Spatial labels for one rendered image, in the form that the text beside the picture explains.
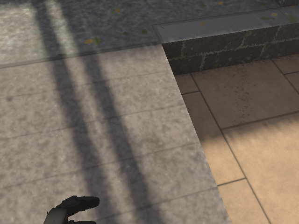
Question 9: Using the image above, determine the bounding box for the robot left hand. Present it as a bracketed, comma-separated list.
[43, 196, 100, 224]

